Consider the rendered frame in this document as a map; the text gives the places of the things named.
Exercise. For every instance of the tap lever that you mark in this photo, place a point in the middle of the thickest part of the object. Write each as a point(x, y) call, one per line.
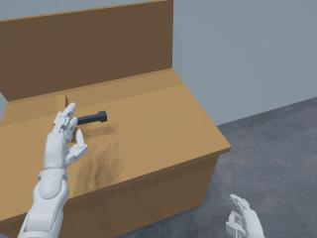
point(101, 116)

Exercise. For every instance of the left robot forearm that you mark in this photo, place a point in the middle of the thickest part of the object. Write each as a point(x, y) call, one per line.
point(49, 197)

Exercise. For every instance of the counter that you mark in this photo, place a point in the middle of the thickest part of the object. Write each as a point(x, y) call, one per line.
point(155, 155)

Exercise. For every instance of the robot right hand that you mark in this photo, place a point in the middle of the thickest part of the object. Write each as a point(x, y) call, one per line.
point(241, 226)

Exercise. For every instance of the robot left hand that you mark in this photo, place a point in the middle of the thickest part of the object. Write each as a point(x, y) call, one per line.
point(57, 141)

